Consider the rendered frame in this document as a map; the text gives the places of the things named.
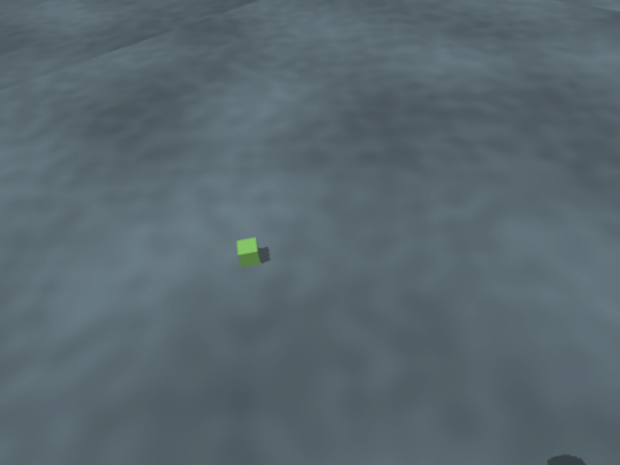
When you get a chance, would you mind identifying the cube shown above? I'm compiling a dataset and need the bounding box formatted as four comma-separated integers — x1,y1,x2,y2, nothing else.
236,237,261,267

